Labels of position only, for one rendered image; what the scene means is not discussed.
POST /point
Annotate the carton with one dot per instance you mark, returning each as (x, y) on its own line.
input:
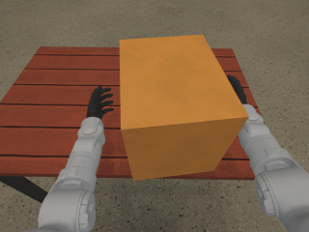
(179, 111)

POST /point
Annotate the right robot upper arm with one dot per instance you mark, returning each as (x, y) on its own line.
(284, 194)

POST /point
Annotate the table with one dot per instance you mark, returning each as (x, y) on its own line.
(41, 114)

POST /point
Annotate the right robot forearm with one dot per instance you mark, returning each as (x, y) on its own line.
(261, 147)

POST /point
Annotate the left robot hand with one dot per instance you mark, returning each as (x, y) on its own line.
(96, 105)

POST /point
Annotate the right robot hand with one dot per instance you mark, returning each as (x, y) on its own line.
(238, 88)

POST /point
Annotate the left robot forearm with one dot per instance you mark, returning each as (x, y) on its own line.
(81, 169)

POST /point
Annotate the left robot upper arm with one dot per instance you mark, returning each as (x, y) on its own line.
(67, 210)

